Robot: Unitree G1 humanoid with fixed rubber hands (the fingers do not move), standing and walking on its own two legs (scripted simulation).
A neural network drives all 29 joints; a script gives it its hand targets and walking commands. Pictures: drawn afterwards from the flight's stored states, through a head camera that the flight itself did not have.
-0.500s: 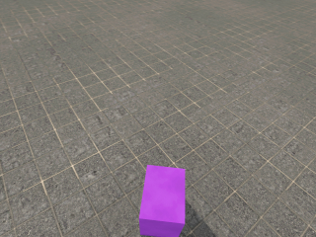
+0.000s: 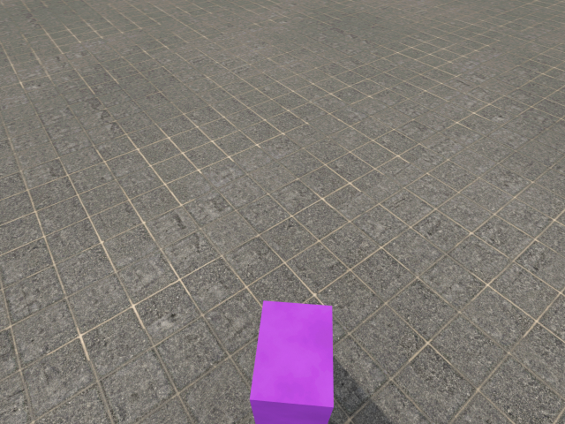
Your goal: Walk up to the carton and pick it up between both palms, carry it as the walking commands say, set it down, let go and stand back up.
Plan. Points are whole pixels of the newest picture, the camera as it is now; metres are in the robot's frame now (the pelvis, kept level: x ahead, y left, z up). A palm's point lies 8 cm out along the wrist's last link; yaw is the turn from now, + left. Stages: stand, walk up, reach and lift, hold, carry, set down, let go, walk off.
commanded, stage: walk up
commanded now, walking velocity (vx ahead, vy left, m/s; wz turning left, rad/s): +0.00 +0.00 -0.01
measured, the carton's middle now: (293, 367) +0.44 -0.01 -0.62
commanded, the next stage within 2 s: stand in 0.36 s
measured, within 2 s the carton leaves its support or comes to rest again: neither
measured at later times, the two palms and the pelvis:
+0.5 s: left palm out of the picture +0.07 +0.23 -0.10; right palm out of the picture +0.04 -0.26 -0.11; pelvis -0.02 -0.01 +0.00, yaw +0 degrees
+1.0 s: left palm out of the picture +0.12 +0.24 -0.11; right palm out of the picture +0.15 -0.24 -0.11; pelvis -0.01 +0.00 -0.01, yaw +1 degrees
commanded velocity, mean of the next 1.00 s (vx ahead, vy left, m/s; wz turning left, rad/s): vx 0.00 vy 0.00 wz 0.00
